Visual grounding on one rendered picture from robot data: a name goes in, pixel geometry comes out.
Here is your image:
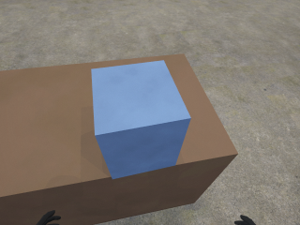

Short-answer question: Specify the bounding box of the right robot hand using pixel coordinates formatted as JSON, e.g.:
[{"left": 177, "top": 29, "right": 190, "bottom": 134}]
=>
[{"left": 234, "top": 215, "right": 256, "bottom": 225}]

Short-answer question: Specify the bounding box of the left robot hand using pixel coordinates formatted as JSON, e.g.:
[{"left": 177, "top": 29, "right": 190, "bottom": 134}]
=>
[{"left": 36, "top": 210, "right": 61, "bottom": 225}]

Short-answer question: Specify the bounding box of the pedestal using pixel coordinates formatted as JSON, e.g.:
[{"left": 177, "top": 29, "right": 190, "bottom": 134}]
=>
[{"left": 0, "top": 53, "right": 238, "bottom": 225}]

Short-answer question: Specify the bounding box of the carton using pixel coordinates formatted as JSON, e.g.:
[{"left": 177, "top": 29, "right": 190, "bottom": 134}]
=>
[{"left": 91, "top": 60, "right": 191, "bottom": 179}]

